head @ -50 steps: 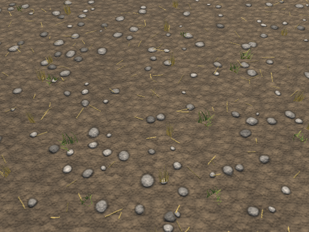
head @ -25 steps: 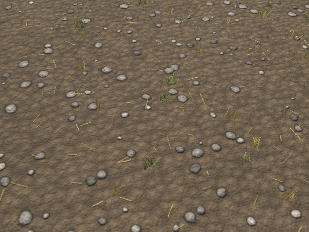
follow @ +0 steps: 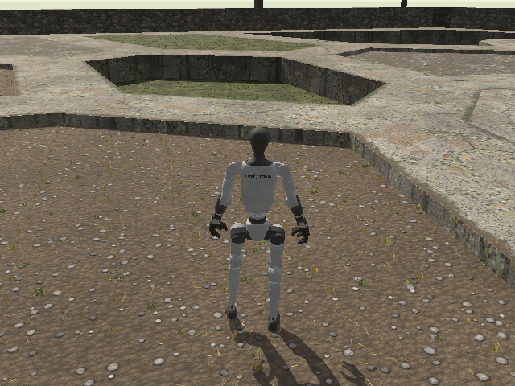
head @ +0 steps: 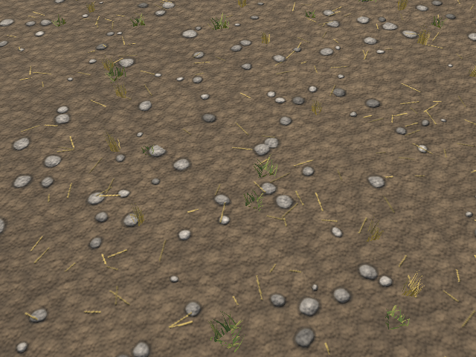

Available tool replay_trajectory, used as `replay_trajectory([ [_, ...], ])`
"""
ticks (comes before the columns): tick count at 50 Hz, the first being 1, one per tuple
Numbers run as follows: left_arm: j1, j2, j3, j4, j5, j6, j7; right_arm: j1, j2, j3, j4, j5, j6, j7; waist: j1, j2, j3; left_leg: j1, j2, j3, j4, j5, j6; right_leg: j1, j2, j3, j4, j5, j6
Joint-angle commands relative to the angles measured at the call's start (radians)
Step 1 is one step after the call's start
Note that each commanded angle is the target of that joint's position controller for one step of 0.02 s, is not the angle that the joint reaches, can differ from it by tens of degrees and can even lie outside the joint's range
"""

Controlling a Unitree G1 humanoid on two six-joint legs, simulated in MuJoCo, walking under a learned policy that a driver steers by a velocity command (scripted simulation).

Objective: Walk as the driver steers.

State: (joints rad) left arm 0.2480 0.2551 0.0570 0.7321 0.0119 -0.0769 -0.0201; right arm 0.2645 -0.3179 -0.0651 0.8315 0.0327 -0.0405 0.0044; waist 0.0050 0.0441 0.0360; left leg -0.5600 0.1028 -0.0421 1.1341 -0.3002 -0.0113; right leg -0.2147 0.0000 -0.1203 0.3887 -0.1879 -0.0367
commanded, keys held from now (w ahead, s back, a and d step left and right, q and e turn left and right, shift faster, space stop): w+q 0.68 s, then w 0.10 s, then w+e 0.22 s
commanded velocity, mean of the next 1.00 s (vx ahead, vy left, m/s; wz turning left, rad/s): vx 0.50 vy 0.00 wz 0.41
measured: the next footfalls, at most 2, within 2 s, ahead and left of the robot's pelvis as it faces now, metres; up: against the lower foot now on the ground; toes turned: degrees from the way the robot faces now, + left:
left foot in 0.32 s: +0.32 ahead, +0.17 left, +0.00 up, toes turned +14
right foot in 0.80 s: +0.66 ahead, +0.08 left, +0.00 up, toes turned +30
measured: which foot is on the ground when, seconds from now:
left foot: up 0.00-0.30, down 0.32-0.82, up 0.84-1.00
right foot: down 0.00-0.32, up 0.34-0.78, down 0.80-1.00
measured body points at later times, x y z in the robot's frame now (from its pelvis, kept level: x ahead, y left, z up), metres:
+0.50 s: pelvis +0.27 +0.09 +0.00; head +0.30 +0.11 +0.44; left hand +0.34 +0.39 -0.11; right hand +0.44 -0.16 -0.11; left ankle +0.28 +0.16 -0.74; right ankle +0.30 -0.08 -0.66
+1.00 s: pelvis +0.56 +0.13 +0.00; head +0.58 +0.14 +0.45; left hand +0.50 +0.41 -0.11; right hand +0.80 -0.05 -0.11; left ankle +0.48 +0.25 -0.67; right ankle +0.62 +0.06 -0.74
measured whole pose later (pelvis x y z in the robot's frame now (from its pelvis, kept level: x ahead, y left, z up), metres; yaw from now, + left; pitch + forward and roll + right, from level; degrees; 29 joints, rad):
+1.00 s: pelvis +0.56 +0.13 +0.00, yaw +26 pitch +1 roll -1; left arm 0.30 0.27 0.05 0.80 -0.01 -0.09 -0.03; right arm 0.23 -0.29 -0.05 0.70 -0.01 -0.07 -0.01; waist 0.04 0.03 0.02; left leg -0.49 0.02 -0.05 1.05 -0.35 0.01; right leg -0.26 0.07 0.05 0.39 -0.15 -0.06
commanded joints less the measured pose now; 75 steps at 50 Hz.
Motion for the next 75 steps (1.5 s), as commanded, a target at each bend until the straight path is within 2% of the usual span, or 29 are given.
replay_trajectory([
  [1,-0.051,0.115,0.037,-0.037,0.009,-0.037,0.01,0.026,-0.029,-0.012,-0.057,-0.004,0.014,-0.007,-0.026,-0.122,-0.009,-0.096,0.048,-0.063,-0.039,0.118,-0.015,0.047,-0.278,0.152,-0.266,0.176,-0.166],
  [6,-0.014,0.16,0.053,0.004,0.001,-0.029,0.029,-0.119,0.001,0.003,-0.104,-0.013,0.005,0.025,0.018,-0.092,0.037,-0.086,0.028,-0.001,-0.333,0.342,0.003,0.095,-0.258,-0.008,-0.281,0.218,-0.135],
  [11,0.041,0.202,0.072,0.048,-0.029,0.001,0.033,-0.231,-0.019,0.002,-0.169,-0.014,0.01,0.051,0.048,-0.081,0.075,-0.12,0.008,0.056,-0.468,0.249,0.06,0.26,-0.309,-0.06,-0.22,0.283,-0.108],
  [13,0.031,0.231,0.08,0.052,-0.038,0.015,0.036,-0.208,-0.043,-0.011,-0.183,-0.015,0.013,0.056,0.018,-0.104,0.035,-0.039,-0.045,0.112,-0.479,0.15,0.097,0.303,-0.309,-0.087,-0.107,0.565,-0.086],
  [15,0.0,0.242,0.08,0.046,-0.049,0.033,0.039,-0.003,-0.107,-0.052,-0.142,-0.009,0.018,0.049,-0.107,-0.103,-0.089,0.251,-0.144,0.174,-0.529,0.13,0.152,0.259,-0.262,-0.133,0.205,0.809,-0.043],
  [16,0.019,0.213,0.066,0.038,-0.035,0.03,0.043,0.165,-0.186,-0.091,-0.097,-0.005,0.026,0.031,-0.177,-0.042,-0.181,0.544,-0.14,0.087,-0.557,0.167,0.194,0.071,-0.218,-0.139,0.481,0.632,0.006],
  [17,0.112,0.062,0.02,-0.018,0.011,0.01,0.034,0.159,-0.316,-0.115,-0.096,0.006,0.024,0.018,-0.064,0.259,-0.235,0.866,0.124,-0.46,-0.645,0.034,0.375,-0.394,-0.029,-0.093,0.867,-0.265,0.085],
  [18,0.043,0.102,0.014,-0.03,-0.02,-0.03,0.024,0.169,-0.26,-0.091,-0.143,-0.005,0.003,0.026,-0.108,0.155,-0.406,0.956,0.23,-0.819,-0.836,-0.16,0.454,-0.524,0.041,0.177,1.011,-0.428,0.078],
  [19,-0.071,0.171,0.031,-0.059,-0.063,-0.054,0.015,0.142,-0.189,-0.07,-0.137,-0.015,-0.014,0.031,-0.137,0.074,-0.278,0.891,0.218,-0.706,-0.876,-0.112,0.391,-0.618,-0.011,0.211,1.01,-0.338,0.047],
  [22,-0.076,0.171,0.037,-0.045,-0.013,-0.063,0.028,-0.021,-0.093,-0.039,-0.168,-0.025,-0.027,0.021,-0.021,-0.004,-0.111,0.523,0.11,-0.409,-0.87,0.186,0.313,-0.464,-0.114,0.22,0.783,-0.154,0.027],
  [26,-0.087,0.129,0.031,-0.052,0.004,-0.024,0.025,-0.018,-0.12,-0.044,-0.178,-0.022,-0.03,0.0,0.004,-0.019,-0.068,0.369,0.06,-0.283,-0.916,0.375,0.314,-0.395,-0.101,0.184,0.601,-0.059,0.08],
  [31,-0.266,0.085,0.008,-0.097,-0.005,-0.026,0.012,0.046,-0.137,-0.05,-0.156,-0.013,-0.017,-0.022,-0.063,0.026,-0.022,0.299,-0.018,-0.205,-0.905,0.26,0.24,-0.319,-0.03,0.166,0.236,0.256,0.11],
  [37,-0.301,0.133,0.021,-0.111,-0.018,-0.051,-0.014,0.112,-0.117,-0.047,-0.123,-0.012,-0.002,-0.028,-0.073,0.064,-0.026,0.447,0.055,-0.325,-0.781,0.216,0.211,-0.273,-0.016,0.193,0.102,0.212,0.062],
  [40,-0.1,0.184,0.049,-0.059,-0.004,-0.064,-0.007,0.089,-0.078,-0.032,-0.129,-0.023,0.001,-0.022,0.031,0.074,-0.127,0.453,-0.007,-0.276,-0.556,0.448,0.158,0.005,-0.026,0.165,0.061,0.162,-0.023],
  [41,0.048,0.239,0.06,-0.042,0.009,-0.064,-0.004,0.124,-0.035,-0.013,-0.146,-0.041,-0.001,-0.022,0.071,-0.045,-0.278,0.315,-0.074,-0.206,-0.274,0.283,0.12,0.275,-0.186,0.353,0.102,0.162,-0.104],
  [42,0.147,0.313,0.084,0.016,0.001,-0.05,-0.014,0.275,0.018,0.003,-0.145,-0.007,-0.014,-0.019,0.02,-0.388,-0.366,-0.047,-0.223,-0.1,0.057,-0.22,0.036,0.559,-0.372,0.833,-0.026,-0.086,-0.287],
  [43,0.144,0.218,0.06,0.014,-0.035,-0.047,-0.021,0.221,-0.075,-0.008,-0.135,0.0,-0.022,-0.019,0.055,-0.275,-0.29,-0.189,-0.164,-0.146,0.156,-0.264,0.036,0.536,-0.371,0.951,-0.112,-0.35,-0.276],
  [44,0.077,0.165,0.042,-0.001,-0.036,-0.041,-0.019,0.074,-0.123,-0.02,-0.162,-0.005,-0.027,-0.017,0.074,-0.176,-0.148,-0.23,-0.113,-0.116,0.16,-0.166,0.041,0.411,-0.327,0.811,-0.126,-0.33,-0.233],
  [46,0.003,0.147,0.03,-0.016,-0.016,-0.026,-0.015,-0.049,-0.098,-0.017,-0.2,-0.038,-0.046,-0.017,0.046,-0.081,-0.038,-0.188,-0.057,-0.071,0.053,-0.059,0.038,0.205,-0.245,0.639,-0.146,-0.091,-0.214],
  [49,0.01,0.131,0.021,-0.012,-0.019,-0.022,-0.004,-0.031,-0.048,-0.009,-0.207,-0.045,-0.056,-0.01,0.003,-0.141,-0.065,-0.08,-0.037,-0.045,-0.127,-0.034,0.014,0.131,-0.175,0.523,-0.172,0.111,-0.211],
  [53,0.044,0.195,0.043,0.004,-0.035,-0.007,0.02,-0.15,0.001,0.016,-0.236,-0.043,-0.059,-0.002,0.028,-0.135,-0.044,0.028,-0.068,-0.005,-0.417,0.111,-0.026,0.012,-0.145,0.431,-0.192,0.159,-0.205],
  [58,0.127,0.197,0.046,0.026,-0.044,0.018,0.029,-0.263,-0.032,0.008,-0.26,-0.023,-0.073,0.011,0.062,-0.137,-0.035,0.158,-0.115,-0.026,-0.606,0.287,-0.035,-0.008,-0.142,0.46,-0.142,0.089,-0.163],
  [62,0.114,0.164,0.039,0.015,-0.038,0.027,0.033,-0.14,-0.086,-0.024,-0.232,-0.024,-0.083,0.0,-0.031,-0.149,-0.075,0.416,-0.089,-0.028,-0.708,0.227,0.023,-0.05,-0.098,0.492,0.018,0.041,-0.096],
  [63,0.094,0.11,0.021,-0.005,-0.027,0.023,0.03,-0.008,-0.134,-0.04,-0.216,-0.038,-0.083,-0.01,-0.098,-0.083,-0.17,0.612,0.039,-0.141,-0.704,0.169,0.079,-0.141,-0.044,0.427,0.237,-0.011,-0.059],
  [64,0.176,0.039,0.0,-0.033,-0.034,0.011,0.033,0.092,-0.215,-0.059,-0.199,-0.051,-0.067,-0.015,-0.09,0.165,-0.291,0.881,0.256,-0.474,-0.762,0.004,0.196,-0.403,0.078,0.277,0.547,-0.303,0.0],
  [65,0.206,0.103,0.008,-0.045,-0.054,0.006,0.035,0.123,-0.19,-0.058,-0.173,-0.038,-0.058,-0.005,-0.081,0.267,-0.278,0.871,0.339,-0.724,-0.833,-0.226,0.261,-0.573,0.028,0.253,0.746,-0.413,0.013],
  [67,0.098,0.171,0.03,-0.04,-0.047,0.018,0.033,0.035,-0.08,-0.027,-0.181,-0.033,-0.058,-0.003,-0.079,0.089,-0.086,0.679,0.243,-0.476,-0.864,-0.141,0.206,-0.602,-0.044,0.252,0.837,-0.248,0.024],
  [69,0.059,0.148,0.035,-0.05,-0.037,0.028,0.026,-0.035,-0.037,-0.013,-0.171,-0.046,-0.059,0.0,-0.038,0.071,-0.025,0.542,0.175,-0.299,-0.907,0.072,0.186,-0.547,-0.091,0.246,0.783,-0.152,0.032],
  [75,-0.03,0.082,0.016,-0.106,-0.033,0.047,0.004,-0.04,-0.085,-0.035,-0.121,-0.04,-0.073,-0.004,-0.022,0.028,-0.005,0.476,0.154,-0.043,-0.985,0.337,0.204,-0.522,-0.12,0.214,0.591,0.042,0.062],
])
Over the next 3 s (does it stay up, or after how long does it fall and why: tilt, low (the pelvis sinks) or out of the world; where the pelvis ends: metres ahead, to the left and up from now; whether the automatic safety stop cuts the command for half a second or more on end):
stays up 1.63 0.32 0.00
